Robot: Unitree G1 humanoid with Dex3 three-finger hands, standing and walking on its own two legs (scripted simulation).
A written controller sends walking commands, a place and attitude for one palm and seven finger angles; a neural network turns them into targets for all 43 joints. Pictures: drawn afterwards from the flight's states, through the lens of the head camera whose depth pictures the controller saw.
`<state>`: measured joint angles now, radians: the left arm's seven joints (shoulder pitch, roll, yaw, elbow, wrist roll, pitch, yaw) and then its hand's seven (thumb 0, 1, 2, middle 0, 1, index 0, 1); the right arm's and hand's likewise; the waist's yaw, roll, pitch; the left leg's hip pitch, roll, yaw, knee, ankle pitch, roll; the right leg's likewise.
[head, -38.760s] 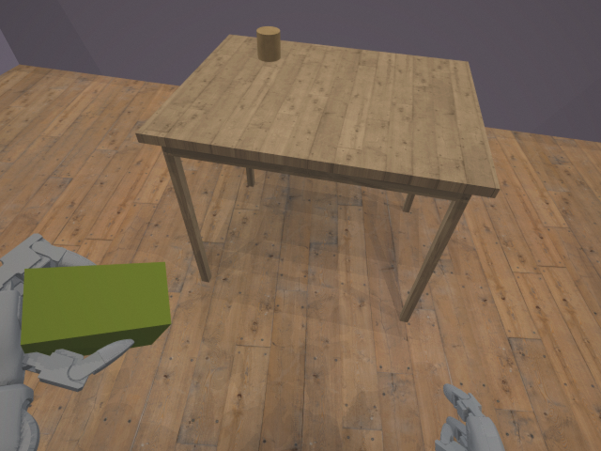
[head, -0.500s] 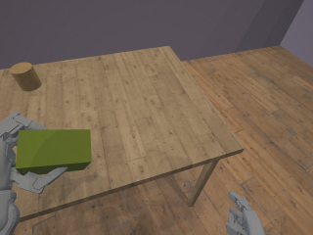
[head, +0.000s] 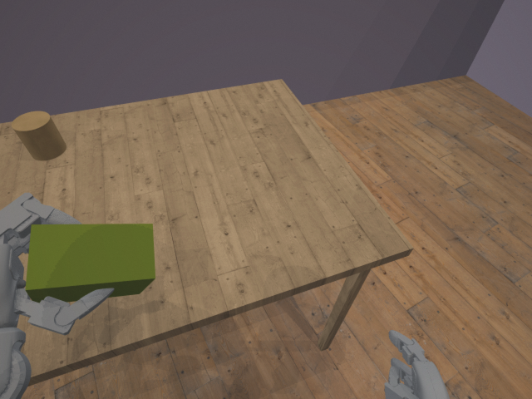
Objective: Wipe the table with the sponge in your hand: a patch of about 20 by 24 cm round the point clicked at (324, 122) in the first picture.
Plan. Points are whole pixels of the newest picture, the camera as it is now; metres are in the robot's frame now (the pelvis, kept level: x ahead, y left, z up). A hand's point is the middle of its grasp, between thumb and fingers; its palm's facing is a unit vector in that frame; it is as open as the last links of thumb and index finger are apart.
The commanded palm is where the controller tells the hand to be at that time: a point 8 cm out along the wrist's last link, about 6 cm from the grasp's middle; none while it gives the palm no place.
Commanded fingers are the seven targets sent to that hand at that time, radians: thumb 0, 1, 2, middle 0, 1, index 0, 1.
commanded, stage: look again from close up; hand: left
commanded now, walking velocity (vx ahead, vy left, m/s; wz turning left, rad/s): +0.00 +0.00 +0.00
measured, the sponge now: (111, 263) +0.23 +0.21 +0.14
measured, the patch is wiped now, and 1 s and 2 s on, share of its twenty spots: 0.00 0.00 0.00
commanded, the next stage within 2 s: turn the palm down, sponge in hand in 0.24 s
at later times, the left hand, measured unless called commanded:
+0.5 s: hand (66, 198) +0.28 +0.26 +0.20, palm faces +0.39 -0.80 -0.45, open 10.0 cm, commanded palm +0.19 +0.27 +0.18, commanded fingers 0.00 0.10 1.30 -1.20 -1.60 -1.20 -1.60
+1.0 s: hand (102, 253) +0.24 +0.23 +0.14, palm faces +0.27 -0.60 -0.76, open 10.0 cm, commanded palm +0.20 +0.26 +0.18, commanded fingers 0.00 0.10 1.30 -1.20 -1.60 -1.20 -1.60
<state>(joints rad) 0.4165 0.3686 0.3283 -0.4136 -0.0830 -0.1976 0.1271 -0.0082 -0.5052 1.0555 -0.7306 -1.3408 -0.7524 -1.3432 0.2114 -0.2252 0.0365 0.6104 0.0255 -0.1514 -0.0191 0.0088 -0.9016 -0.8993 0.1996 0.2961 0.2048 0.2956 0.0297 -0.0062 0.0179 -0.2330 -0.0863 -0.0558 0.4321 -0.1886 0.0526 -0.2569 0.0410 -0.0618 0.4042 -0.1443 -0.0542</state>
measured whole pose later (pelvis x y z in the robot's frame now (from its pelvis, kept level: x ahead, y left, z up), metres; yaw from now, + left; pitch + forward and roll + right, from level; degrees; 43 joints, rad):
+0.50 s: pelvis +0.02 -0.01 +0.00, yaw -3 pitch -1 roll +0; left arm 0.17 0.48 0.43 -0.34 -0.07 0.08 0.01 -0.01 -0.51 1.06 -0.73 -1.34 -0.75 -1.34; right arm 0.17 -0.26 0.06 0.64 0.02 -0.10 -0.04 0.01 -0.90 -0.90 0.20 0.30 0.21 0.30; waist 0.05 0.04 0.01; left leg -0.20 -0.06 -0.02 0.47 -0.25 0.04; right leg -0.24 0.07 -0.02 0.46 -0.19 -0.07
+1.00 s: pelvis +0.03 -0.04 -0.02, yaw -2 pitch +0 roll +1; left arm 0.40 0.53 0.30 -0.44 0.19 0.12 0.04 -0.01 -0.51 1.06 -0.73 -1.34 -0.75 -1.34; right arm 0.15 -0.24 0.04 0.60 0.01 -0.08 -0.13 0.01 -0.90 -0.90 0.20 0.30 0.21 0.30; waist 0.08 0.06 -0.02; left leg -0.27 -0.04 -0.03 0.61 -0.33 0.01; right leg -0.32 0.09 -0.04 0.61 -0.29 -0.10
